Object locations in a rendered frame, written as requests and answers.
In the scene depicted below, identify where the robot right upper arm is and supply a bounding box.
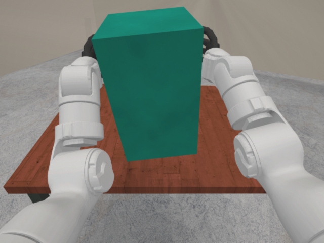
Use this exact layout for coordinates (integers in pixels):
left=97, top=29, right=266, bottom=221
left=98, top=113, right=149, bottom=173
left=233, top=121, right=324, bottom=243

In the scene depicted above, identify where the robot right forearm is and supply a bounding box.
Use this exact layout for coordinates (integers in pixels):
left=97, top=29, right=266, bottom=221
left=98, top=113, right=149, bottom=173
left=201, top=48, right=304, bottom=162

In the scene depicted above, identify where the table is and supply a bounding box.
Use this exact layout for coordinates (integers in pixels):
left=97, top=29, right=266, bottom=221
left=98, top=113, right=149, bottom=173
left=3, top=84, right=266, bottom=203

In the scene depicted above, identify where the robot left upper arm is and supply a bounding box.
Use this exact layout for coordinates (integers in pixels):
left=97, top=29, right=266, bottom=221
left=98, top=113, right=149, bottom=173
left=0, top=148, right=114, bottom=243

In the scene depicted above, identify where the carton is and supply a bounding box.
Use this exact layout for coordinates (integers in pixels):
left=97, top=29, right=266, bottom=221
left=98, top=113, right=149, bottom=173
left=91, top=7, right=204, bottom=161

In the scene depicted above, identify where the robot right hand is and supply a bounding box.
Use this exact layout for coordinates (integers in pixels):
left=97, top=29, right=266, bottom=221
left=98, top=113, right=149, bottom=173
left=201, top=26, right=220, bottom=69

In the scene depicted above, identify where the robot left forearm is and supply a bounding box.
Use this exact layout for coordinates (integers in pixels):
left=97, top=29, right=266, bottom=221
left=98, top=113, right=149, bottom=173
left=48, top=56, right=104, bottom=183

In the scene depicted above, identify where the robot left hand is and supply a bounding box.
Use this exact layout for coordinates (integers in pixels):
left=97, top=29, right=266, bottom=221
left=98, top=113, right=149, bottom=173
left=82, top=34, right=102, bottom=78

